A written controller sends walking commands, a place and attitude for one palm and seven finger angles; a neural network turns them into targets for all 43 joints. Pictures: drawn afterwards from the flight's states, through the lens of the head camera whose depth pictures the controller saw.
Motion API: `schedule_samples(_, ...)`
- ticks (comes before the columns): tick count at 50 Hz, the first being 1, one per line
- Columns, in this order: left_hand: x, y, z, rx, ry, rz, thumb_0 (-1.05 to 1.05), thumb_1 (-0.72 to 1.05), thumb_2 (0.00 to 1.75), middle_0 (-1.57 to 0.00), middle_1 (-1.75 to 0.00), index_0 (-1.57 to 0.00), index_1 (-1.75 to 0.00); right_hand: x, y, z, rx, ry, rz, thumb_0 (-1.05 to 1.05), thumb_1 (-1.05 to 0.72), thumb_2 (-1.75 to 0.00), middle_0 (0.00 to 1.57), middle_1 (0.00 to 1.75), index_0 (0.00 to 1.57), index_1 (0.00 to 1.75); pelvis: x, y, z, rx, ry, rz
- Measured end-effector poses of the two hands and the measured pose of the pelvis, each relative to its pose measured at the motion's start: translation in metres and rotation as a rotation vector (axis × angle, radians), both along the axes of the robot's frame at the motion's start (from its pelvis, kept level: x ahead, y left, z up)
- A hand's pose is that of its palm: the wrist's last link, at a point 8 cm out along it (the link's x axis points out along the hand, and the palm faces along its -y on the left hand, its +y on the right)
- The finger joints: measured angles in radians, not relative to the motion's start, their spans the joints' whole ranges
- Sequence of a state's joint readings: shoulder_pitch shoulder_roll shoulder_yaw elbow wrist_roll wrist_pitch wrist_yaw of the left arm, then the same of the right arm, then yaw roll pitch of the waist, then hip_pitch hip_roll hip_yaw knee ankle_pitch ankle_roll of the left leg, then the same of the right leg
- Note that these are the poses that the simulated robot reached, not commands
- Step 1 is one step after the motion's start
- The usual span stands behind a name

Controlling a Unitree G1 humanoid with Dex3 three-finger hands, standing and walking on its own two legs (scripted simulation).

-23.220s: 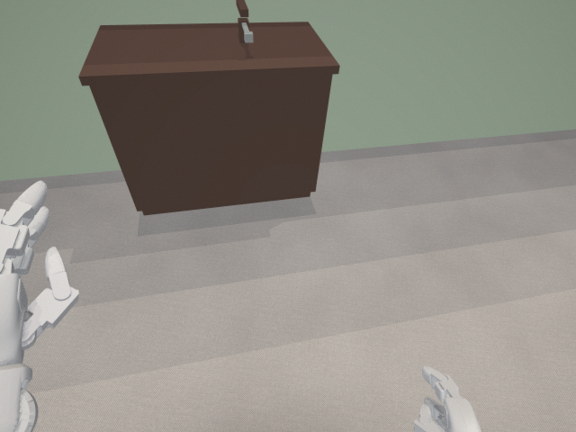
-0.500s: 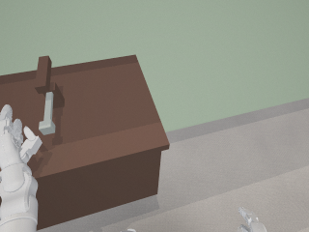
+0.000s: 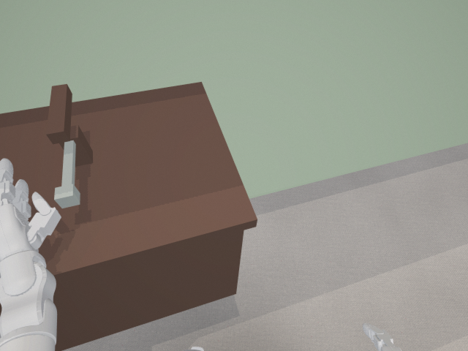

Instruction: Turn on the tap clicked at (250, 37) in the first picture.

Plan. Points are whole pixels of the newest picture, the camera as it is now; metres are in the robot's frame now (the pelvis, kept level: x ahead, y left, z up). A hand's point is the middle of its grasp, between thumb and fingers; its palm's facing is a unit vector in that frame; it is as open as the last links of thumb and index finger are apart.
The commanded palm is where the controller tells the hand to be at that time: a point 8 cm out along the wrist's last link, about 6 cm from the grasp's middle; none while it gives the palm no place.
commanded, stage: push the lever round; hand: left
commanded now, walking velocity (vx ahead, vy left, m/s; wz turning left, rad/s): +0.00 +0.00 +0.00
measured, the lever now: (67, 196) +0.34 +0.30 +0.06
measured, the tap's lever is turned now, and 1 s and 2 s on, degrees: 0 9 43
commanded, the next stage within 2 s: none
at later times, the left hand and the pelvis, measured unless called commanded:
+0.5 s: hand (67, 213) +0.31 +0.29 +0.06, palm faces +0.57 -0.82 -0.09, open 7.7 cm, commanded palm +0.27 +0.32 +0.06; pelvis +0.00 +0.00 +0.00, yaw +0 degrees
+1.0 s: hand (82, 210) +0.32 +0.27 +0.06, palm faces +0.61 -0.79 -0.06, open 7.7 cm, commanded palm +0.28 +0.29 +0.06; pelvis -0.01 -0.01 +0.00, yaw +1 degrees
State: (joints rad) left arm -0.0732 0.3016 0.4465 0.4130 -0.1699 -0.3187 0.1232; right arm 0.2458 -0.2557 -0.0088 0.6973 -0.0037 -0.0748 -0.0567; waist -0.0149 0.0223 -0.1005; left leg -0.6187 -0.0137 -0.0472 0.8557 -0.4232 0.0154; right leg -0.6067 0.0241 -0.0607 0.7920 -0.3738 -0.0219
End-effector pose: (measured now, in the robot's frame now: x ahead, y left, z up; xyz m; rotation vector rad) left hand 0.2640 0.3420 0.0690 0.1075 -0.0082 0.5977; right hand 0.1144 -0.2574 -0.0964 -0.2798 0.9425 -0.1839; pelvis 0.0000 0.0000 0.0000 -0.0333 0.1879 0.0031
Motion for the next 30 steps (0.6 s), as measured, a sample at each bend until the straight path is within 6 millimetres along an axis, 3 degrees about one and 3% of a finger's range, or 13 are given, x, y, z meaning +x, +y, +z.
schedule_samples(15,0.002,-0.013,0.0,-0.011,0.001,0.0,0.02,0.9,0.91,-0.15,-0.15,-0.15,-0.15,0.021,0.015,0.002,0.028,-0.053,0.035,0.01,-0.9,-0.9,0.21,0.3,0.2,0.3,0.0,0.002,0.0,-0.001,-0.007,0.006)
schedule_samples(30,0.0,-0.021,-0.002,-0.022,0.005,0.013,0.02,0.92,0.91,-0.15,-0.15,-0.15,-0.15,0.013,0.007,0.001,0.025,-0.038,0.029,0.01,-0.9,-0.9,0.21,0.3,0.2,0.3,-0.004,-0.004,0.0,0.004,-0.015,0.006)
